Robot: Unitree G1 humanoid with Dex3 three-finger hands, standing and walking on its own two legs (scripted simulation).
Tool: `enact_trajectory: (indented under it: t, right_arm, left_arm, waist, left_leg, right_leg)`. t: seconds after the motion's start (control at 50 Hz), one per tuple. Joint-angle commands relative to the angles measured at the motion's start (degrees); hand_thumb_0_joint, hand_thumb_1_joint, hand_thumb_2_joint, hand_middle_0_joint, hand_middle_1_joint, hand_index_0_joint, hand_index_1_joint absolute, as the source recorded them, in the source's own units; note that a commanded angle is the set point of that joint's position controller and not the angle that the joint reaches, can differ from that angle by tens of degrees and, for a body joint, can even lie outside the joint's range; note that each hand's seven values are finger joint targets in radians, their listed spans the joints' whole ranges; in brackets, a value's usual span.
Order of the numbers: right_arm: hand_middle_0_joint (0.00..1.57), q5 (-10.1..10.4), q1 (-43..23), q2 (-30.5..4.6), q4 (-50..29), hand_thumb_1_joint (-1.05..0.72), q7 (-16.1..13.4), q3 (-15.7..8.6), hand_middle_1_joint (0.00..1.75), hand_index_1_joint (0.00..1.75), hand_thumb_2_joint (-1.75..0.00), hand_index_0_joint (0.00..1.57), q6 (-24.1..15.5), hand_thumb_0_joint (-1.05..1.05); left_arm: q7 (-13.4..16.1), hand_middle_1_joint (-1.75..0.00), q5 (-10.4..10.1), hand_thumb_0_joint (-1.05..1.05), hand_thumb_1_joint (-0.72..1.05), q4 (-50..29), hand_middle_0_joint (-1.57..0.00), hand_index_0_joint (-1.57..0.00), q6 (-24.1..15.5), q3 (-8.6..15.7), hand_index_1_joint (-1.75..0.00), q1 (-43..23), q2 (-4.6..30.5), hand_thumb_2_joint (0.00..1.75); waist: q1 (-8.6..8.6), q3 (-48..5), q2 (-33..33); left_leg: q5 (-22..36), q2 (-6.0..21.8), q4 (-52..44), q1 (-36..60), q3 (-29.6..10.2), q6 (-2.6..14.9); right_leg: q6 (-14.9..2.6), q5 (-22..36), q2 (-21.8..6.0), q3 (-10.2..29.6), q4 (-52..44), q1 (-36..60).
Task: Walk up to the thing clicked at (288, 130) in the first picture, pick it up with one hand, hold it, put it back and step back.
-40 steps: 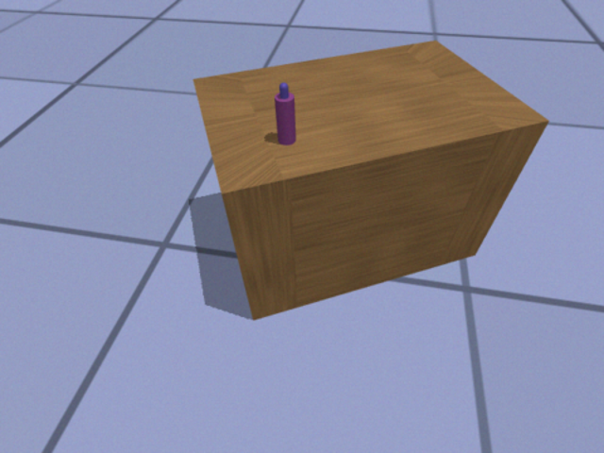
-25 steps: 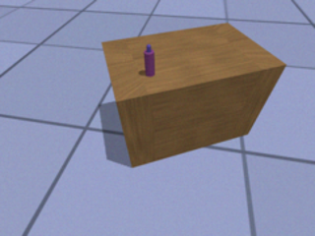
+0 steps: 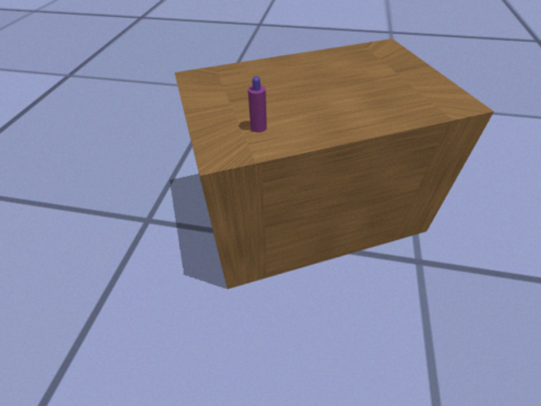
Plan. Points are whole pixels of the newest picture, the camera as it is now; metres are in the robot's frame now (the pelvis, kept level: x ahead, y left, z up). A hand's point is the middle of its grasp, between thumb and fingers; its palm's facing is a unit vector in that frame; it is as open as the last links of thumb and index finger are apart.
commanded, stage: stand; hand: right
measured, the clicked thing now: (257, 103) +0.91 +0.05 -0.05
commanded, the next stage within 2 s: walk up in 0.32 s
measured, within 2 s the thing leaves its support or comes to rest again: neither
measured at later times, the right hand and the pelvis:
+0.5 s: hand out of the picture +0.10 -0.25 -0.15, palm faces -0.12 +0.93 -0.36, open 7.4 cm; pelvis +0.02 +0.02 +0.00, yaw +4 degrees
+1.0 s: hand (359, 362) +0.23 -0.13 -0.16, palm faces -0.18 +0.92 -0.34, open 7.4 cm; pelvis +0.18 +0.12 -0.02, yaw +11 degrees
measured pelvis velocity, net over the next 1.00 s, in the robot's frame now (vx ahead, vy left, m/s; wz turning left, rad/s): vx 0.18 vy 0.12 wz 0.20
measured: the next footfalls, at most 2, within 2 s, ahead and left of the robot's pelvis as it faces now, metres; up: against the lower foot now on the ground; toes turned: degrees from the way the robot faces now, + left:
left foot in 0.66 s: +0.17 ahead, +0.25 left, +0.00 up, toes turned +12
right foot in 1.08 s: +0.38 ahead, +0.03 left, +0.00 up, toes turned +8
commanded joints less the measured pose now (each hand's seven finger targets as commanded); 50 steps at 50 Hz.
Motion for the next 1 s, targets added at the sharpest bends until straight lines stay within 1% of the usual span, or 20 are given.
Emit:
enact_trajectory:
  t: [0.0, 0.28, 0.3, 0.32, 0.34, 0.36, 0.38, 0.44, 0.52, 0.56, 0.58, 0.62, 0.64, 0.66, 0.68, 0.7, 0.76, 0.8, 0.9, 0.98]
  right_arm:
    - [0.20, 0.25, -2.46, -12.25, -3.70, -0.90, -0.64, -2.30, 0.30, 0.30, -0.90, 0.20, -1.03, 0.00]
    - [0.20, 0.28, -2.58, -12.47, -3.55, -0.90, -0.68, -2.29, 0.30, 0.30, -0.90, 0.20, -1.09, 0.00]
    - [0.20, -0.65, 0.16, -16.05, -6.68, -0.90, 1.04, -5.33, 0.30, 0.30, -0.90, 0.20, -0.51, 0.00]
    - [0.20, -1.29, -1.90, -15.00, -8.13, -0.90, 1.76, -5.43, 0.30, 0.30, -0.90, 0.20, 0.07, 0.00]
    - [0.20, -1.85, -4.28, -14.37, -9.92, -0.90, 2.23, -5.42, 0.30, 0.30, -0.90, 0.20, 0.63, 0.00]
    - [0.20, -2.45, -4.64, -14.77, -11.49, -0.90, 2.63, -5.66, 0.30, 0.30, -0.90, 0.20, 0.96, 0.00]
    - [0.20, -2.25, -3.21, -14.67, -12.00, -0.90, 3.02, -6.03, 0.30, 0.30, -0.90, 0.20, 0.81, 0.00]
    - [0.20, -1.65, 1.25, -14.72, -12.34, -0.90, 4.50, -7.29, 0.30, 0.30, -0.90, 0.20, 0.37, 0.00]
    - [0.20, -1.39, 3.29, -13.14, -14.07, -0.90, 5.45, -7.65, 0.30, 0.30, -0.90, 0.20, 0.06, 0.00]
    - [0.20, -1.16, 5.09, -13.36, -13.90, -0.90, 5.56, -8.38, 0.30, 0.30, -0.90, 0.20, -0.16, 0.00]
    - [0.20, -1.16, 8.59, -13.55, -13.05, -0.90, 5.42, -8.86, 0.30, 0.30, -0.90, 0.20, -0.24, 0.00]
    - [0.20, -1.36, 15.85, -15.46, -10.47, -0.90, 4.47, -10.15, 0.30, 0.30, -0.90, 0.20, -0.57, 0.00]
    - [0.20, -1.37, 22.43, -18.63, -8.96, -0.90, 3.72, -11.32, 0.30, 0.30, -0.90, 0.20, -0.80, 0.00]
    - [0.20, -1.92, 25.78, -22.41, -9.77, -0.90, 2.81, -11.69, 0.30, 0.30, -0.90, 0.20, -1.28, 0.00]
    - [0.20, -0.72, 20.56, -25.79, -12.60, -0.90, 3.08, -11.40, 0.30, 0.30, -0.90, 0.20, -1.90, 0.00]
    - [0.20, 0.45, 16.36, -27.70, -14.13, -0.90, 2.98, -11.96, 0.30, 0.30, -0.90, 0.20, -1.86, 0.00]
    - [0.20, 0.06, 11.23, -20.61, -16.49, -0.90, 1.76, -9.05, 0.30, 0.30, -0.90, 0.20, -3.21, 0.00]
    - [0.20, 0.70, 12.89, -18.90, -16.36, -0.90, 1.69, -8.33, 0.30, 0.30, -0.90, 0.20, -3.93, 0.00]
    - [0.20, 0.06, 14.82, -19.27, -18.51, -0.90, 1.47, -8.48, 0.30, 0.30, -0.90, 0.20, -4.76, 0.00]
    - [0.20, 0.31, 15.25, -18.89, -20.05, -0.90, 1.44, -8.16, 0.30, 0.30, -0.90, 0.20, -4.78, 0.00]
  left_arm:
    - [0.61, -0.30, -0.04, 0.00, 0.90, -3.48, -0.20, -0.20, -1.46, 2.39, -0.30, -1.82, 12.10, 0.90]
    - [0.62, -0.30, -0.07, 0.00, 0.90, -3.48, -0.20, -0.20, -1.37, 2.34, -0.30, -1.67, 12.13, 0.90]
    - [0.01, -0.30, 0.31, 0.00, 0.90, -5.31, -0.20, -0.20, -2.66, 6.24, -0.30, 3.86, 18.25, 0.90]
    - [-0.05, -0.30, 1.12, 0.00, 0.90, -4.19, -0.20, -0.20, -2.80, 7.23, -0.30, 8.66, 19.66, 0.90]
    - [0.29, -0.30, 1.74, 0.00, 0.90, -4.45, -0.20, -0.20, -3.06, 8.67, -0.30, 9.94, 22.21, 0.90]
    - [0.49, -0.30, 1.90, 0.00, 0.90, -6.88, -0.20, -0.20, -3.43, 9.25, -0.30, 7.39, 22.88, 0.90]
    - [0.62, -0.30, 1.77, 0.00, 0.90, -8.96, -0.20, -0.20, -3.76, 9.14, -0.30, 4.75, 21.64, 0.90]
    - [0.42, -0.30, 1.82, 0.00, 0.90, -10.98, -0.20, -0.20, -4.58, 8.69, -0.30, 1.79, 18.94, 0.90]
    - [-0.62, -0.30, 1.89, 0.00, 0.90, -13.69, -0.20, -0.20, -4.95, 8.87, -0.30, 1.21, 19.91, 0.90]
    - [-1.16, -0.30, 1.63, 0.00, 0.90, -14.51, -0.20, -0.20, -4.57, 8.54, -0.30, 1.01, 20.04, 0.90]
    - [-1.27, -0.30, 1.52, 0.00, 0.90, -14.83, -0.20, -0.20, -4.26, 8.55, -0.30, -0.04, 20.29, 0.90]
    - [-1.42, -0.30, 1.59, 0.00, 0.90, -15.13, -0.20, -0.20, -3.33, 7.63, -0.30, 2.40, 17.42, 0.90]
    - [-1.64, -0.30, 2.10, 0.00, 0.90, -15.55, -0.20, -0.20, -2.92, 6.62, -0.30, 4.53, 14.09, 0.90]
    - [-1.91, -0.30, 1.25, 0.00, 0.90, -16.64, -0.20, -0.20, -2.69, 5.25, -0.30, 6.74, 9.51, 0.90]
    - [-1.48, -0.30, 0.24, 0.00, 0.90, -17.74, -0.20, -0.20, -2.63, 5.98, -0.30, 5.20, 13.46, 0.90]
    - [-1.13, -0.30, 0.82, 0.00, 0.90, -17.40, -0.20, -0.20, -2.69, 6.20, -0.30, 3.23, 17.58, 0.90]
    - [-1.52, -0.30, -0.73, 0.00, 0.90, -13.82, -0.20, -0.20, -2.55, 6.66, -0.30, 8.09, 17.85, 0.90]
    - [-2.07, -0.30, -0.65, 0.00, 0.90, -12.93, -0.20, -0.20, -2.10, 6.88, -0.30, 11.05, 16.86, 0.90]
    - [-3.46, -0.30, 0.33, 0.00, 0.90, -17.39, -0.20, -0.20, -2.23, 7.25, -0.30, 5.52, 15.30, 0.90]
    - [-3.67, -0.30, 0.60, 0.00, 0.90, -19.09, -0.20, -0.20, -3.23, 7.57, -0.30, 4.15, 13.88, 0.90]
  waist:
    - [0.11, -4.00, 0.42]
    - [0.18, -4.11, 0.50]
    - [2.32, -7.35, 0.76]
    - [4.94, -3.04, -2.18]
    - [6.14, -0.09, -8.90]
    - [5.51, 2.98, -6.83]
    - [4.25, 4.81, -5.05]
    - [1.11, 4.14, -4.10]
    - [0.68, 3.74, -9.17]
    - [-0.43, 2.83, -9.51]
    - [-2.64, 1.78, -8.52]
    - [-5.34, -1.52, -0.51]
    - [-8.36, -3.63, 8.91]
    - [-8.94, -2.54, 23.39]
    - [-7.13, -2.36, 18.17]
    - [-5.63, 1.35, 12.82]
    - [-0.79, 3.49, 6.10]
    - [0.44, 1.87, 7.00]
    - [-1.17, 4.19, 7.87]
    - [-1.32, 2.46, 7.23]
  left_leg:
    - [6.57, 6.52, -2.88, 0.48, -4.85, 2.31]
    - [8.83, 6.45, -3.08, 0.82, -5.28, 2.08]
    - [-14.30, 2.19, 3.81, -6.98, -5.12, 5.22]
    - [-22.69, 0.34, 9.96, -20.80, -2.99, 4.48]
    - [-19.05, -0.48, 25.65, -28.06, -0.23, 3.03]
    - [-17.10, 2.47, 32.04, -32.05, -3.48, 2.48]
    - [-15.18, 4.44, 34.16, -32.01, -5.71, 2.25]
    - [-12.88, 6.87, 31.35, -29.51, -6.13, 1.14]
    - [-8.34, 6.87, 21.98, -18.90, -1.26, 0.13]
    - [-3.25, 4.80, 17.25, -11.58, 2.19, 0.07]
    - [1.17, 3.62, 15.32, -5.99, 5.18, 0.12]
    - [-2.96, -0.66, 16.22, 5.04, 8.24, 0.40]
    - [-10.96, 0.50, 14.86, 12.49, 1.71, 2.80]
    - [-29.13, 11.79, 1.44, 11.45, -21.64, 7.70]
    - [-38.38, 20.05, -11.67, 4.60, -44.63, 14.07]
    - [-38.45, 23.70, -12.89, -0.42, -48.47, 17.10]
    - [-17.62, 14.11, -4.66, -4.84, -24.00, 12.09]
    - [-8.83, 12.05, -3.88, -7.37, -17.87, 11.18]
    - [-5.09, 12.91, -4.19, -7.93, -13.39, 14.40]
    - [2.47, 12.52, -0.09, -8.00, -11.09, 13.16]
  right_leg:
    - [-1.25, 6.99, -7.45, 5.62, -3.22, 0.19]
    - [-1.21, 8.34, -7.34, 5.08, -2.91, 0.35]
    - [-3.34, -16.87, -5.43, 4.64, 0.31, 8.52]
    - [-6.38, -29.12, -10.19, 11.76, -3.22, 13.28]
    - [-10.64, -35.38, -19.70, 22.06, -11.34, 11.66]
    - [-13.94, -36.76, -25.50, 26.30, -13.06, 6.88]
    - [-15.16, -33.42, -26.65, 25.94, -12.99, 3.81]
    - [-13.16, -20.95, -21.14, 14.69, -11.53, 4.42]
    - [-10.68, -13.19, -16.74, 3.66, -6.98, -2.27]
    - [-8.57, -12.38, -14.17, -0.73, -2.70, -6.97]
    - [-7.74, -13.49, -13.80, -2.56, 0.83, -9.94]
    - [-6.72, -13.47, -10.92, -6.09, 15.36, -16.60]
    - [-5.26, -12.47, -8.60, -7.02, 31.27, -23.20]
    - [-3.21, -25.85, -1.62, -7.81, 48.83, -32.67]
    - [-3.41, -25.41, 0.44, -0.42, 52.41, -32.98]
    - [-3.57, -23.58, -3.55, 3.14, 53.33, -32.28]
    - [-3.48, -11.51, -7.69, 5.10, 46.81, -27.81]
    - [-2.43, -8.60, -7.48, 2.81, 41.99, -22.04]
    - [-0.75, -7.27, -7.42, 0.64, 26.90, -20.76]
    - [-1.57, -3.92, -4.35, -1.82, 19.50, -15.45]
